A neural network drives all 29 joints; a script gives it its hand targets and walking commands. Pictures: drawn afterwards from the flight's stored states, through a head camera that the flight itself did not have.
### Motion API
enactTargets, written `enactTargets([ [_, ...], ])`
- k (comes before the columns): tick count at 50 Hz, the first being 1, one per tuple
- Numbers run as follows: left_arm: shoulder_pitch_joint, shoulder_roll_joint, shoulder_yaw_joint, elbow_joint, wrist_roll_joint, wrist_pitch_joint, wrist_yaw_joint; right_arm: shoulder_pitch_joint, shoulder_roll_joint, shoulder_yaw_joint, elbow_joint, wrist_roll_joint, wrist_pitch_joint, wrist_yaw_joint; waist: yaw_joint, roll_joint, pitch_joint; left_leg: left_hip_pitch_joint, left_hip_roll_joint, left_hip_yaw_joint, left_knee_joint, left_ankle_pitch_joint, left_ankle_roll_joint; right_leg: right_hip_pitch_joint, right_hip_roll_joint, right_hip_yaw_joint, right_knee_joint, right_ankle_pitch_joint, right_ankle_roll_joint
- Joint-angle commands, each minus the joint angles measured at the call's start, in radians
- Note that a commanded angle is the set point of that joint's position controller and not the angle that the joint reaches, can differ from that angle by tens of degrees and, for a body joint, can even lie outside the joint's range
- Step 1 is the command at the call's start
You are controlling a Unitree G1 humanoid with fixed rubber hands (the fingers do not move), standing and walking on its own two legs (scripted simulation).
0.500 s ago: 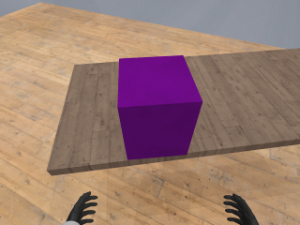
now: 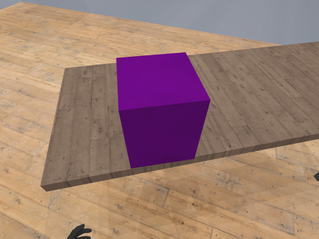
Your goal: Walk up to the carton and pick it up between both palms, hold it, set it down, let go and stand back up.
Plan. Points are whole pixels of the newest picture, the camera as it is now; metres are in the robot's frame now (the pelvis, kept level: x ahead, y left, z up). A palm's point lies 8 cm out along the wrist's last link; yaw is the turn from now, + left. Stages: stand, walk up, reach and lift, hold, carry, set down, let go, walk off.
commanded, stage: stand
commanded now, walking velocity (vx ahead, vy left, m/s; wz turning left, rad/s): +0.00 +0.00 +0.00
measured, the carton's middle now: (157, 111) +0.46 +0.04 +0.06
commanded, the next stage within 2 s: none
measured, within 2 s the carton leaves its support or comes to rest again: neither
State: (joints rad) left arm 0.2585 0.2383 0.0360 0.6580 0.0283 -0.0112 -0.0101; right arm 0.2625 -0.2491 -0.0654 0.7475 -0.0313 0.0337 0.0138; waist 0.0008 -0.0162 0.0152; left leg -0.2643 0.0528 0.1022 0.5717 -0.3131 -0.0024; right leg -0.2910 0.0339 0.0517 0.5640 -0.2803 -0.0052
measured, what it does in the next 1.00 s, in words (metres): stands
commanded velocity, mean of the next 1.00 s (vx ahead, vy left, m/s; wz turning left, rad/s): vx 0.00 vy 0.00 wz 0.00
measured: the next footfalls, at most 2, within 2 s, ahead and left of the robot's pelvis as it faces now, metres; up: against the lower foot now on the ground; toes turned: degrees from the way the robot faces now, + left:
none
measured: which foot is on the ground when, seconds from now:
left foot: down 0.00-1.00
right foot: down 0.00-1.00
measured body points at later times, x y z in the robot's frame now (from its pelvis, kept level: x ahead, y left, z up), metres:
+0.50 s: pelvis -0.01 +0.01 +0.00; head +0.00 +0.01 +0.45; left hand +0.09 +0.25 -0.12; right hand +0.04 -0.25 -0.12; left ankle -0.01 +0.12 -0.73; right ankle +0.01 -0.12 -0.73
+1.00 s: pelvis -0.01 +0.00 +0.00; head +0.00 +0.00 +0.45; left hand +0.09 +0.24 -0.13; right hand +0.01 -0.26 -0.14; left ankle -0.01 +0.12 -0.73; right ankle +0.01 -0.12 -0.73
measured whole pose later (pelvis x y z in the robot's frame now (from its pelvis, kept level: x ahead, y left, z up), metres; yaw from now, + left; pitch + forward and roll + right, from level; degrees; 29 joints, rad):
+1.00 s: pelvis -0.01 +0.00 +0.00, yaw -4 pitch +1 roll +1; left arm 0.29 0.21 0.01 0.83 0.02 0.00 0.03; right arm 0.32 -0.23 -0.04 0.87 -0.02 0.03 -0.01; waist -0.02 -0.02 0.00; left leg -0.23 0.04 0.17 0.51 -0.28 0.01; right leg -0.32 0.04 0.13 0.56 -0.25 0.00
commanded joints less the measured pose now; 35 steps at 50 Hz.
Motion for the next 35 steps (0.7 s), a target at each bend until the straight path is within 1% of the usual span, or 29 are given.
enactTargets([
  [1, -0.012, 0.070, 0.018, -0.088, -0.003, -0.014, 0.011, -0.002, -0.095, -0.016, -0.084, -0.006, -0.010, -0.010, 0.015, 0.037, -0.022, -0.009, 0.098, -0.130, -0.160, 0.087, 0.070, -0.043, -0.051, 0.046, -0.033, 0.190, -0.001],
  [2, -0.023, 0.060, 0.016, -0.096, -0.005, -0.014, 0.009, 0.016, -0.113, -0.020, -0.076, -0.007, -0.011, -0.015, 0.008, 0.077, -0.011, -0.029, 0.115, -0.127, -0.182, 0.080, 0.081, -0.032, -0.052, 0.047, -0.024, 0.165, 0.001],
  [4, 0.021, 0.091, 0.020, -0.062, -0.006, -0.009, 0.012, 0.017, -0.124, -0.022, -0.082, -0.009, -0.015, -0.013, 0.016, 0.026, -0.038, -0.007, 0.115, -0.130, -0.184, 0.074, 0.092, -0.023, -0.048, 0.043, -0.036, 0.154, 0.003],
  [5, 0.028, 0.083, 0.016, -0.055, -0.002, -0.009, 0.004, 0.027, -0.135, -0.020, -0.071, -0.009, -0.016, -0.011, 0.020, 0.057, -0.044, 0.009, 0.096, -0.118, -0.182, 0.043, 0.074, -0.021, -0.045, 0.057, -0.036, 0.139, 0.002],
  [6, 0.020, 0.095, 0.020, -0.057, -0.003, -0.013, 0.005, 0.017, -0.113, -0.019, -0.080, -0.001, -0.019, -0.009, 0.024, 0.038, -0.049, 0.010, 0.100, -0.110, -0.184, 0.060, 0.072, -0.030, -0.048, 0.055, -0.038, 0.158, 0.000],
  [7, 0.039, 0.100, 0.018, -0.040, -0.004, -0.012, 0.006, 0.043, -0.103, -0.016, -0.071, -0.003, -0.019, -0.014, 0.013, 0.070, -0.044, -0.007, 0.098, -0.114, -0.191, 0.015, 0.075, -0.019, -0.055, 0.066, -0.042, 0.149, 0.003],
  [8, 0.014, 0.087, 0.014, -0.047, -0.004, -0.014, 0.009, 0.045, -0.117, -0.017, -0.064, 0.000, -0.020, -0.011, 0.008, 0.068, -0.046, -0.015, 0.088, -0.110, -0.199, -0.015, 0.065, -0.015, -0.054, 0.073, -0.050, 0.144, 0.000],
  [9, 0.025, 0.064, 0.010, -0.035, 0.000, -0.012, 0.012, 0.039, -0.120, -0.022, -0.063, -0.005, -0.017, -0.014, 0.007, 0.016, -0.023, -0.002, 0.081, -0.100, -0.199, -0.013, 0.067, -0.038, -0.052, 0.074, -0.051, 0.155, -0.001],
  [10, 0.040, 0.063, 0.002, -0.034, -0.004, -0.013, 0.013, 0.043, -0.124, -0.020, -0.073, -0.003, -0.018, -0.013, 0.016, 0.025, -0.031, 0.030, 0.078, -0.084, -0.177, 0.018, 0.065, -0.052, -0.054, 0.079, -0.056, 0.169, -0.005],
  [11, 0.028, 0.053, 0.001, -0.030, 0.001, -0.014, 0.013, 0.056, -0.107, -0.019, -0.056, -0.008, -0.012, -0.017, 0.001, 0.010, -0.019, 0.033, 0.071, -0.078, -0.172, -0.013, 0.064, -0.072, -0.057, 0.083, -0.060, 0.180, -0.010],
  [12, 0.048, 0.065, 0.004, -0.024, -0.002, -0.014, 0.017, 0.087, -0.121, -0.022, -0.050, -0.005, -0.012, -0.015, -0.001, -0.017, -0.036, 0.026, 0.074, -0.080, -0.162, 0.005, 0.063, -0.049, -0.068, 0.096, -0.063, 0.205, -0.010],
  [13, 0.041, 0.072, 0.003, -0.024, -0.004, -0.017, 0.020, 0.095, -0.107, -0.024, -0.043, 0.003, -0.010, -0.015, -0.010, -0.031, -0.036, 0.041, 0.050, -0.054, -0.132, 0.001, 0.053, -0.072, -0.079, 0.120, -0.090, 0.201, -0.018],
  [15, 0.005, 0.083, 0.006, -0.028, -0.004, -0.018, 0.025, 0.089, -0.086, -0.017, -0.048, 0.002, -0.009, -0.020, -0.022, -0.092, -0.020, 0.043, 0.031, -0.040, -0.100, 0.007, 0.049, -0.103, -0.097, 0.175, -0.146, 0.147, -0.030],
  [16, 0.014, 0.085, 0.008, -0.024, 0.001, -0.014, 0.020, 0.079, -0.069, -0.009, -0.043, 0.003, -0.006, -0.017, -0.009, -0.091, -0.006, 0.054, 0.022, -0.037, -0.078, -0.001, 0.050, -0.131, -0.105, 0.195, -0.169, 0.101, -0.036],
  [17, 0.002, 0.098, 0.012, -0.025, 0.001, -0.011, 0.025, 0.098, -0.072, -0.013, -0.037, 0.001, -0.005, -0.017, -0.026, -0.123, -0.018, 0.050, 0.010, -0.032, -0.071, -0.005, 0.046, -0.126, -0.107, 0.206, -0.192, 0.054, -0.037],
  [19, 0.005, 0.099, 0.017, -0.016, 0.000, -0.010, 0.022, 0.089, -0.068, -0.008, -0.033, 0.006, -0.011, -0.016, -0.021, -0.110, -0.038, 0.084, 0.038, -0.053, -0.101, 0.003, 0.050, -0.142, -0.091, 0.181, -0.180, 0.063, -0.027],
  [20, 0.029, 0.074, 0.007, -0.012, -0.004, -0.012, 0.023, 0.102, -0.089, -0.011, -0.020, 0.004, -0.011, -0.015, -0.017, -0.047, -0.007, 0.048, 0.055, -0.073, -0.138, -0.021, 0.055, -0.129, -0.071, 0.162, -0.152, 0.058, -0.015],
  [22, 0.057, 0.075, 0.008, 0.004, -0.007, -0.012, 0.025, 0.082, -0.102, -0.013, -0.023, -0.004, -0.020, -0.019, -0.001, 0.025, -0.040, 0.068, 0.092, -0.101, -0.193, -0.007, 0.066, -0.106, -0.048, 0.119, -0.092, 0.108, -0.005],
  [24, 0.058, 0.056, 0.003, 0.016, -0.007, -0.012, 0.026, 0.088, -0.096, -0.012, -0.013, -0.003, -0.028, -0.021, -0.003, 0.081, -0.019, 0.014, 0.121, -0.122, -0.238, -0.037, 0.083, -0.063, -0.039, 0.088, -0.062, 0.129, -0.002],
  [25, 0.053, 0.064, 0.010, 0.019, -0.005, -0.010, 0.025, 0.082, -0.097, -0.009, -0.004, 0.002, -0.023, -0.027, -0.007, 0.065, -0.022, 0.010, 0.115, -0.120, -0.244, -0.054, 0.081, -0.049, -0.034, 0.081, -0.050, 0.136, 0.000],
  [26, 0.059, 0.064, 0.011, 0.021, -0.005, -0.007, 0.018, 0.054, -0.116, -0.012, -0.012, -0.004, -0.019, -0.029, 0.016, 0.084, -0.017, 0.007, 0.119, -0.120, -0.247, -0.026, 0.085, -0.054, -0.027, 0.063, -0.037, 0.130, -0.001],
  [27, 0.058, 0.069, 0.011, 0.027, 0.001, -0.005, 0.025, 0.055, -0.118, -0.017, -0.020, 0.000, -0.019, -0.028, 0.006, 0.053, -0.012, 0.005, 0.126, -0.113, -0.252, -0.066, 0.092, -0.065, -0.033, 0.064, -0.041, 0.132, 0.001],
  [29, 0.055, 0.079, 0.014, 0.033, 0.001, -0.004, 0.026, 0.087, -0.125, -0.019, 0.005, 0.002, -0.018, -0.026, -0.004, 0.068, 0.004, 0.015, 0.119, -0.100, -0.260, -0.064, 0.084, -0.058, -0.041, 0.070, -0.044, 0.150, -0.001],
  [30, 0.058, 0.074, 0.013, 0.044, -0.004, -0.003, 0.028, 0.067, -0.107, -0.012, 0.004, 0.000, -0.020, -0.028, 0.004, 0.064, 0.015, 0.021, 0.114, -0.102, -0.256, -0.059, 0.086, -0.079, -0.046, 0.078, -0.059, 0.144, -0.006],
  [31, 0.100, 0.079, 0.012, 0.058, -0.004, -0.004, 0.031, 0.096, -0.118, -0.016, 0.012, 0.001, -0.016, -0.032, 0.002, 0.036, -0.009, 0.048, 0.108, -0.090, -0.235, -0.036, 0.084, -0.059, -0.041, 0.077, -0.060, 0.156, -0.005],
  [32, 0.090, 0.067, 0.007, 0.058, -0.001, -0.004, 0.034, 0.109, -0.109, -0.015, 0.025, 0.004, -0.014, -0.031, -0.011, 0.021, 0.025, 0.031, 0.093, -0.065, -0.209, -0.043, 0.074, -0.077, -0.053, 0.092, -0.077, 0.181, -0.005],
  [33, 0.058, 0.083, 0.009, 0.061, -0.005, -0.006, 0.034, 0.116, -0.093, -0.012, 0.029, 0.002, -0.013, -0.032, -0.021, -0.003, 0.025, 0.055, 0.063, -0.049, -0.179, 0.001, 0.064, -0.095, -0.067, 0.123, -0.095, 0.189, -0.014],
  [34, 0.060, 0.065, 0.005, 0.063, -0.005, -0.014, 0.033, 0.116, -0.096, -0.014, 0.036, 0.005, -0.010, -0.033, -0.022, -0.010, 0.012, 0.063, 0.057, -0.052, -0.162, 0.034, 0.062, -0.100, -0.075, 0.149, -0.103, 0.186, -0.020],
  [35, 0.045, 0.067, 0.004, 0.059, -0.006, -0.013, 0.035, 0.119, -0.106, -0.017, 0.032, 0.004, -0.010, -0.033, -0.029, -0.033, -0.018, 0.087, 0.060, -0.046, -0.158, 0.033, 0.067, -0.093, -0.072, 0.143, -0.102, 0.213, -0.020],
])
